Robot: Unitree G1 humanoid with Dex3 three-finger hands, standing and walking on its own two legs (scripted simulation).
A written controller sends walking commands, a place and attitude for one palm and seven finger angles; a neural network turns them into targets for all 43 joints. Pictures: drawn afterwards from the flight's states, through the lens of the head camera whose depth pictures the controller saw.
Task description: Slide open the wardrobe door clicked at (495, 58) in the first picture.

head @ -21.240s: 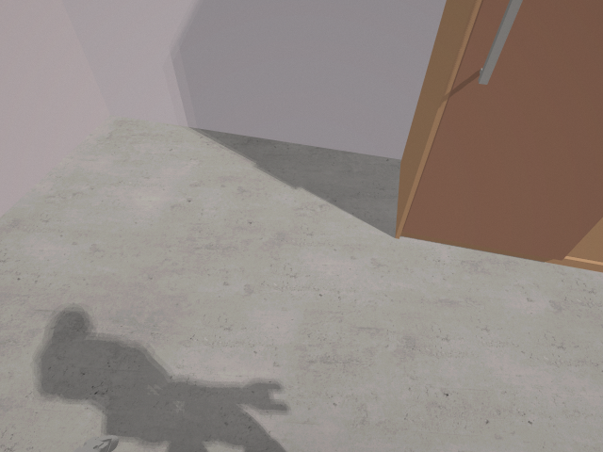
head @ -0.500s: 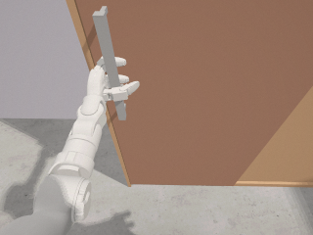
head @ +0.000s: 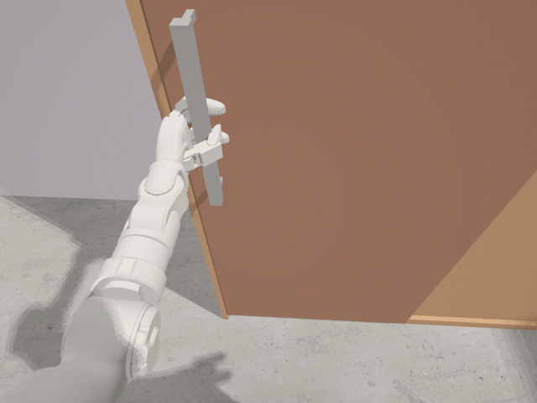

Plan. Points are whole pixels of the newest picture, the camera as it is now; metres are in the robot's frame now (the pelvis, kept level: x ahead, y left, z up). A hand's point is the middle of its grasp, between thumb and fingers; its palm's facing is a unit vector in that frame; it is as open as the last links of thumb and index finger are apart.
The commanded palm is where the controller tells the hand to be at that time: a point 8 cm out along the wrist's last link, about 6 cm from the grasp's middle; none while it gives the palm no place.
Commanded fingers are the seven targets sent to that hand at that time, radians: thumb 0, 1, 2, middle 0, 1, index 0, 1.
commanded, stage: grip the handle and tug to test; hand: left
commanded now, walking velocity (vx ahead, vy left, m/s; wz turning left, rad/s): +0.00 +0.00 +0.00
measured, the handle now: (205, 125) +0.49 +0.12 +0.16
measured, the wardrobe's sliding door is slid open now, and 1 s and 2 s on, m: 0.00 0.00 0.02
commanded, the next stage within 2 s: tug the door sideways, standing still in 0.44 s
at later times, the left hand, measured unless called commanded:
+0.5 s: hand (216, 146) +0.44 +0.10 +0.16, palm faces -0.02 -1.00 +0.00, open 5.6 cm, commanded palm +0.40 +0.14 +0.16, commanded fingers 0.00 0.90 0.90 -0.45 -1.40 -0.45 -1.40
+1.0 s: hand (217, 145) +0.45 +0.10 +0.16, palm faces +0.03 -1.00 -0.02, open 5.6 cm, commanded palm +0.42 +0.10 +0.16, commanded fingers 0.00 0.90 0.90 -0.45 -1.40 -0.45 -1.40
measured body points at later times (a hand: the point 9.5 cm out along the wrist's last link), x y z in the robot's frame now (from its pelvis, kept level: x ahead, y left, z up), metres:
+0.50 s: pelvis +0.01 +0.00 +0.00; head +0.03 -0.01 +0.45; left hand +0.44 +0.15 +0.16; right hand +0.11 -0.25 -0.12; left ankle -0.01 +0.11 -0.73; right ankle -0.02 -0.11 -0.73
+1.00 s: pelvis +0.01 +0.00 +0.00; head +0.03 -0.01 +0.45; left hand +0.44 +0.15 +0.16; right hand +0.14 -0.23 -0.12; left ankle +0.00 +0.11 -0.73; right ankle -0.02 -0.11 -0.73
